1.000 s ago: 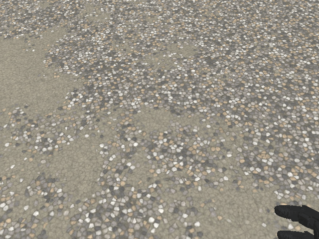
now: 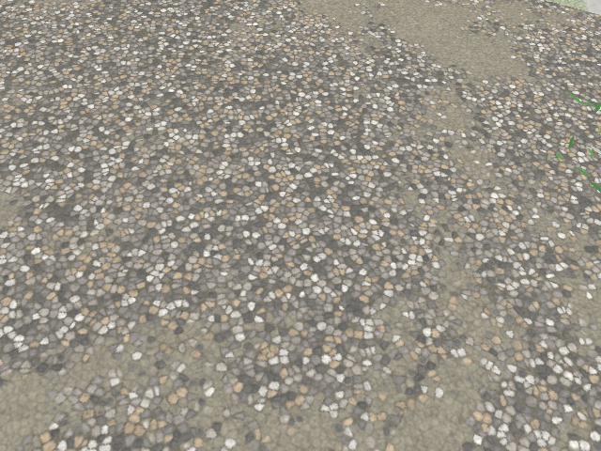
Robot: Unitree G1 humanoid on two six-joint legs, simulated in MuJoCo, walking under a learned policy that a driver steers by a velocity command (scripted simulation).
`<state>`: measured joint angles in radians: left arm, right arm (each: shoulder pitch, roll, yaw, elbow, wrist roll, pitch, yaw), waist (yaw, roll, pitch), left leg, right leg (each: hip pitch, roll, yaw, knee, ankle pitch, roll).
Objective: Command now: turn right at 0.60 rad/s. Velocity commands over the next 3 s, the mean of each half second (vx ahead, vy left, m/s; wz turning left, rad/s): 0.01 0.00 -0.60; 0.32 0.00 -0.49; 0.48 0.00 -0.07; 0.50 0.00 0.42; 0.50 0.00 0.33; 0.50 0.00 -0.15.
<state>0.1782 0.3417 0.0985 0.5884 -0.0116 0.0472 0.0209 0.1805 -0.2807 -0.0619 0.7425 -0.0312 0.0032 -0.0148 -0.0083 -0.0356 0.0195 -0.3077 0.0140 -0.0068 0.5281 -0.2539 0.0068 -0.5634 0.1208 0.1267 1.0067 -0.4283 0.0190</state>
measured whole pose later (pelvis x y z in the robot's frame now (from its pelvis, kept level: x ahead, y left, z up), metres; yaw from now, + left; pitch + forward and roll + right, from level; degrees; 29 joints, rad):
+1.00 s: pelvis +0.11 -0.08 +0.01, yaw -32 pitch +2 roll +0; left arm 0.20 0.30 0.06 0.64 -0.01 -0.04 -0.01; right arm 0.42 -0.26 -0.06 0.79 0.00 -0.08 0.00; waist -0.07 -0.05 -0.01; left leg -0.05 0.01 0.03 0.30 -0.28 0.01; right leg -0.66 -0.04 0.07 0.93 -0.15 0.02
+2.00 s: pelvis +0.59 -0.38 +0.01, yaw -17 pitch +2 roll +0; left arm 0.11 0.31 0.04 0.68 0.02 -0.09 0.00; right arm 0.33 -0.29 -0.05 0.69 0.01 -0.05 0.01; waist -0.05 -0.03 0.04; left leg -0.20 -0.12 -0.10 0.35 -0.18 0.10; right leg -0.67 -0.09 0.10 0.86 -0.14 0.07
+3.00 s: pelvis +1.12 -0.48 +0.01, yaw -15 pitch +0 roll +2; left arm 0.19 0.31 0.06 0.78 -0.02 -0.04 -0.01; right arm 0.33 -0.27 -0.06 0.80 -0.02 -0.10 0.01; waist -0.05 -0.05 0.02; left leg -0.05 -0.04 0.16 0.24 -0.21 0.05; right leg -0.69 -0.10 0.08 0.92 -0.06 0.02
